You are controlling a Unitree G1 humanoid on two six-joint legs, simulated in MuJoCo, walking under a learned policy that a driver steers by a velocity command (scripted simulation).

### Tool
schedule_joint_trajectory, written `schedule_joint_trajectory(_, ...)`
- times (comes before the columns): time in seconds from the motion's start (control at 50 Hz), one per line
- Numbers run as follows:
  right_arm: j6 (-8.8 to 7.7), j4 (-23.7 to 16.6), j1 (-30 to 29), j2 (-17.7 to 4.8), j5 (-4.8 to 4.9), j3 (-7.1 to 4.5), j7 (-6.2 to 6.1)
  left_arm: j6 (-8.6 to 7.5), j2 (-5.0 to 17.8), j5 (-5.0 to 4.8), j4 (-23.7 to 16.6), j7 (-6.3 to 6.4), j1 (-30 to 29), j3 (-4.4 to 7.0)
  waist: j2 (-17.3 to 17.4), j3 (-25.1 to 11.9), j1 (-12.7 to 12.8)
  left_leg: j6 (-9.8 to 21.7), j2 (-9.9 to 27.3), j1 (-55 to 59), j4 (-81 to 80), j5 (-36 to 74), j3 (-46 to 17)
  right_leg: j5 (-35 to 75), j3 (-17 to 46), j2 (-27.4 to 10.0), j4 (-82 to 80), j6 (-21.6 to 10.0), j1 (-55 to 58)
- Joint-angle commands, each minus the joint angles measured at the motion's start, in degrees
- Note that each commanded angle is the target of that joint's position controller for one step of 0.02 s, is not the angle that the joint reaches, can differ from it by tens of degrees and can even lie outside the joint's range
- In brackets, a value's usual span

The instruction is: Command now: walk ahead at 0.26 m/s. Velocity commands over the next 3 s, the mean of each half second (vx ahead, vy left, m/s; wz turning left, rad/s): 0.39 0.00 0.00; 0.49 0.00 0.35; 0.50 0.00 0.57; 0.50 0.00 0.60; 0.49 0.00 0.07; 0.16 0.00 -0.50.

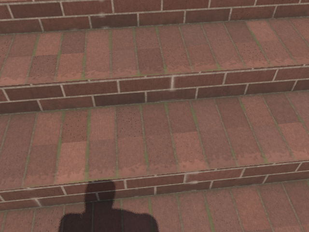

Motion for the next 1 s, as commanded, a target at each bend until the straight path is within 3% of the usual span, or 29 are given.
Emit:
schedule_joint_trajectory(0.02,-1.52,-0.5,2.0,-1.6,-1.21,0.78,-1.85,-2.43,2.1,0.97,-6.6,0.17,-7.6,0.63,4.5,1.3,-0.5,11.1,19.7,10.0,-21.5,-13.7,-25.3,2.0,4.9,-2.4,23.6,-3.3,-23.8)
schedule_joint_trajectory(0.08,-1.10,-3.4,-8.0,-5.9,0.16,0.50,-2.30,-0.59,1.6,1.14,-3.8,-2.29,-0.6,0.60,2.9,1.4,5.1,4.2,9.1,-6.5,-24.0,-0.7,-6.4,2.9,-5.0,-2.5,5.6,1.2,1.5)
schedule_joint_trajectory(0.12,-0.19,-1.7,-3.7,-9.1,0.37,-0.10,-1.87,-0.78,0.3,-0.15,-3.0,-3.17,-0.8,-0.20,5.1,2.2,3.2,5.8,9.8,-4.1,-21.9,1.7,-4.8,4.1,-5.3,-1.8,-7.2,4.1,6.5)
schedule_joint_trajectory(0.18,2.10,0.0,-4.0,-13.2,-0.40,-1.06,1.76,-1.96,1.5,-0.81,-0.3,-2.88,5.1,-0.85,2.7,5.1,5.6,9.3,14.1,-3.5,-11.3,4.5,-8.6,14.3,-6.8,0.1,-29.5,0.9,16.3)
schedule_joint_trajectory(0.22,2.75,5.5,3.4,-6.9,-2.82,0.03,4.86,-3.50,7.1,0.34,3.4,-1.42,16.4,1.18,-4.4,-1.2,7.7,6.5,8.6,-8.6,13.0,13.8,-3.6,24.9,-1.7,-2.1,-34.1,-4.3,31.9)
schedule_joint_trajectory(0.24,1.65,3.8,7.1,2.4,-2.63,2.47,6.77,-3.34,16.0,1.48,4.8,-0.17,27.9,2.89,-18.1,-9.7,7.5,0.5,-2.3,-26.4,37.6,-6.2,0.3,51.3,23.6,-17.9,-35.7,-22.8,47.7)
schedule_joint_trajectory(0.26,-0.72,0.6,-1.7,-0.2,-0.11,1.70,6.91,-2.85,13.8,2.88,6.9,-0.67,34.9,2.13,-18.4,-5.6,14.9,0.4,-7.0,-45.0,63.2,-15.0,-9.3,25.3,43.2,-25.2,-44.0,-27.4,49.7)
schedule_joint_trajectory(0.28,-1.65,0.6,-9.3,-0.8,2.18,1.21,5.55,-2.94,10.1,4.30,9.4,-1.56,29.0,0.75,-10.0,8.3,12.4,3.9,-6.0,-64.5,81.2,-8.1,-15.2,5.7,37.1,-23.6,-43.0,-21.2,42.1)
schedule_joint_trajectory(0.32,-0.45,0.1,-10.3,-1.6,0.38,1.19,2.89,-2.55,-2.6,3.69,8.5,-3.33,17.9,-4.32,-4.4,5.8,5.6,10.4,-2.0,-65.6,87.6,3.5,-15.6,5.4,23.3,-20.1,-42.3,-15.4,29.0)
schedule_joint_trajectory(0.34,1.02,-1.9,-11.9,0.8,0.17,2.50,3.18,-1.63,-4.5,2.79,10.5,-3.55,18.9,-5.40,-6.0,4.4,4.3,12.5,-1.6,-66.4,100.6,0.5,-13.4,6.4,21.6,-20.3,-42.2,-16.2,24.1)
schedule_joint_trajectory(0.38,2.69,-4.9,-13.9,4.8,0.55,4.77,3.69,-0.73,-5.6,4.89,10.3,-3.01,12.1,-6.65,-2.5,5.4,0.4,13.8,0.2,-71.0,101.0,0.1,-10.5,0.8,13.0,-16.8,-45.9,-13.4,14.2)
schedule_joint_trajectory(0.44,3.64,-8.9,-20.9,2.9,2.22,6.18,3.58,-2.55,-3.2,7.30,9.8,-2.12,9.3,-7.29,0.2,2.5,-0.4,11.3,4.4,-60.2,82.2,9.1,-1.6,1.9,2.6,-10.1,-51.5,-10.7,1.2)
schedule_joint_trajectory(0.46,3.79,-11.1,-27.0,0.0,2.82,5.64,3.76,-3.43,-1.8,6.66,9.4,-2.22,10.3,-7.08,-1.3,2.5,1.5,9.9,5.6,-52.0,71.3,12.0,0.7,5.9,0.2,-7.8,-54.2,-10.1,-4.6)
schedule_joint_trajectory(0.5,5.49,-13.1,-34.2,0.6,1.28,6.20,5.19,-4.18,3.1,2.01,7.2,-3.84,10.8,-6.43,-8.7,1.8,0.6,3.1,1.4,-21.1,61.5,2.3,8.1,31.8,0.5,-10.1,-63.5,-13.3,-20.1)
schedule_joint_trajectory(0.54,6.73,-9.9,-28.5,-0.6,0.69,5.85,5.96,-5.39,11.1,-0.03,7.9,-4.56,15.3,-4.59,-9.2,-0.5,-0.8,0.6,-2.8,-31.7,48.5,-5.3,11.1,77.1,-2.5,-13.9,-50.9,-13.6,9.8)
schedule_joint_trajectory(0.56,7.26,-9.6,-24.9,1.1,0.67,6.41,6.68,-4.96,13.0,-0.17,9.8,-4.96,18.2,-3.58,-11.9,-1.2,-1.3,1.1,-4.2,-33.9,41.5,-5.6,12.0,91.3,-3.0,-16.3,-46.1,-14.6,22.0)
schedule_joint_trajectory(0.6,6.30,-7.2,-15.4,-2.1,1.05,4.58,5.68,-3.99,13.0,2.23,11.7,-5.91,20.7,-2.26,-13.5,-8.6,-2.6,4.9,-6.5,-22.6,31.6,0.2,7.7,108.0,-6.7,-14.8,-31.1,-12.2,30.6)
schedule_joint_trajectory(0.62,5.82,-3.5,-7.1,-5.0,3.29,4.12,4.40,-4.07,7.1,6.33,11.5,-6.58,29.4,-3.31,-4.3,-20.3,-0.4,11.7,-2.8,4.3,31.4,6.2,-11.8,99.9,-2.0,-11.7,-20.2,-9.2,10.5)
schedule_joint_trajectory(0.64,6.38,0.1,5.0,-8.7,1.63,2.55,2.99,-3.18,6.8,6.17,8.5,-7.07,24.3,-3.12,2.5,-21.5,-7.0,14.9,0.3,13.5,15.4,-9.3,-30.4,75.4,1.0,-5.5,-6.9,-8.4,-3.5)
schedule_joint_trajectory(0.66,6.26,4.4,17.4,-11.8,-0.90,0.84,2.14,-1.73,3.9,4.04,8.1,-7.77,13.1,-2.25,13.6,-14.4,-12.5,19.5,9.0,11.6,-4.6,-16.9,-53.5,25.5,6.9,5.6,29.3,-4.9,-18.2)
schedule_joint_trajectory(0.68,3.35,6.9,17.6,-11.9,-1.24,0.36,1.29,-1.90,1.7,1.47,5.4,-7.05,9.4,-2.30,7.4,-7.3,-9.1,13.8,10.2,6.5,-5.8,-27.5,-56.2,26.5,15.7,4.6,46.3,-5.4,-29.3)
schedule_joint_trajectory(0.7,1.92,9.2,11.0,-7.5,-0.87,0.81,1.75,-2.64,-0.4,1.69,3.2,-5.41,4.4,-3.32,5.9,-1.9,-5.1,13.2,8.9,0.4,-3.3,-25.1,-51.0,27.6,15.6,4.1,54.5,-6.6,-35.7)
schedule_joint_trajectory(0.74,0.69,11.3,-1.3,2.2,-0.50,3.18,2.79,-2.27,-1.0,2.31,-0.5,-3.27,-0.2,-4.58,-3.9,-3.0,3.0,11.5,7.6,-5.5,-2.5,-7.5,-38.1,25.4,14.8,2.7,55.9,-8.7,-38.8)
schedule_joint_trajectory(0.76,1.40,12.4,-2.9,5.4,-0.89,4.26,3.26,-0.96,-1.1,2.20,-1.0,-3.29,-1.2,-5.11,-2.0,-4.6,5.2,10.7,6.4,-7.5,-4.3,-1.4,-32.6,25.5,11.5,1.6,61.3,-10.1,-41.0)
schedule_joint_trajectory(0.8,0.54,13.6,-2.9,4.5,-0.71,3.96,3.98,0.55,-0.6,1.68,-0.8,-3.51,-1.2,-5.58,-1.1,-1.7,6.9,9.3,4.1,-10.5,-5.5,4.9,-21.5,19.2,5.3,-1.4,58.8,-9.7,-44.0)
schedule_joint_trajectory(0.86,-0.73,15.3,4.8,2.8,-3.71,4.45,2.90,-0.67,-1.9,-0.53,-3.6,-2.77,-8.8,-6.71,4.2,-1.3,3.9,8.7,1.4,-16.5,-9.1,2.3,-19.5,14.3,-0.4,-2.4,62.2,-8.4,-42.8)
schedule_joint_trajectory(0.94,-1.04,19.8,17.8,1.0,-4.71,5.31,3.10,-1.61,-0.2,0.92,-9.3,-1.24,-22.3,-7.58,0.3,0.3,-1.2,8.1,5.2,-0.8,-9.0,-0.2,-25.9,11.0,-0.1,-4.6,51.2,-6.9,-56.5)
schedule_joint_trajectory(0.98,-1.52,19.7,18.9,1.2,-4.11,5.64,4.35,-0.29,-1.2,0.73,-13.0,-0.15,-29.2,-8.22,3.3,2.6,-2.0,8.6,8.2,-3.5,-13.7,4.8,-28.5,14.1,0.1,-7.0,38.8,-4.7,-52.0)
schedule_joint_trajectory(1.0,-1.38,15.1,11.6,-0.2,-0.70,5.05,5.26,1.10,-1.9,1.35,-14.9,-0.74,-34.2,-8.94,3.0,3.5,-1.1,10.1,8.9,-14.5,-22.0,4.8,-24.8,2.9,-7.3,-5.9,25.7,-3.1,-36.5)
Next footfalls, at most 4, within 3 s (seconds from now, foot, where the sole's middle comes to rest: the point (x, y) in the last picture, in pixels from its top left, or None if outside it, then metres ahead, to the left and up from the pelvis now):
0.22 right None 0.10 -0.17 -0.78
0.58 left None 0.39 0.01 -0.62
1.10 right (197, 141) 0.75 -0.17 -0.46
1.72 left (92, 79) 0.95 0.24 -0.30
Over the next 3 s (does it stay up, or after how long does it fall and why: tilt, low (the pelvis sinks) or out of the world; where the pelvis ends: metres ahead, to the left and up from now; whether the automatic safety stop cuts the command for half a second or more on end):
stays up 1.30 0.47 0.50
